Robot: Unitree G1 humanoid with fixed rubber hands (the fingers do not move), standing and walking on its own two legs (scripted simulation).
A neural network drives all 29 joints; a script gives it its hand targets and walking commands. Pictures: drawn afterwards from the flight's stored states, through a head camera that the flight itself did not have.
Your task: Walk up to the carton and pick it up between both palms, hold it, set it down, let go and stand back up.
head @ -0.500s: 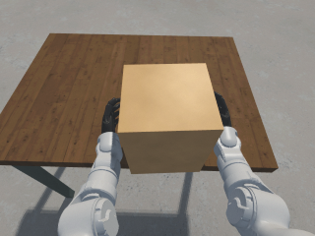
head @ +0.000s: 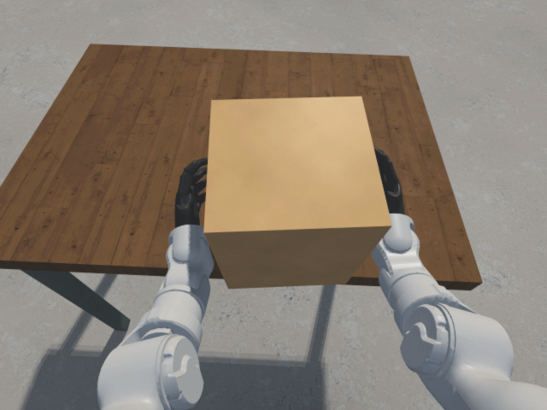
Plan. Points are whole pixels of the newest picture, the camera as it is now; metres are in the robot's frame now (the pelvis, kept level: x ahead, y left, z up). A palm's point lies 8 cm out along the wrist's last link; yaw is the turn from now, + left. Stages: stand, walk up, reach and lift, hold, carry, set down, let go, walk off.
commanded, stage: reach and lift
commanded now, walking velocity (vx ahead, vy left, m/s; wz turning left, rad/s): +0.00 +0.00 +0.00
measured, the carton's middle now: (287, 203) +0.43 +0.00 +0.03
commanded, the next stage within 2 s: none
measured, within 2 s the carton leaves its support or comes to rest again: leaves its support in 0.62 s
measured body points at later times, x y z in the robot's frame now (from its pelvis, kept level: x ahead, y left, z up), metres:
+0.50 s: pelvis +0.01 +0.00 +0.00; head +0.07 +0.00 +0.44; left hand +0.42 +0.15 +0.03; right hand +0.43 -0.16 +0.05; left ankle -0.02 +0.14 -0.74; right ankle +0.03 -0.12 -0.74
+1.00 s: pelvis -0.01 +0.01 +0.00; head -0.04 +0.03 +0.45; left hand +0.40 +0.17 +0.16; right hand +0.41 -0.14 +0.19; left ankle -0.02 +0.14 -0.74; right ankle +0.03 -0.12 -0.74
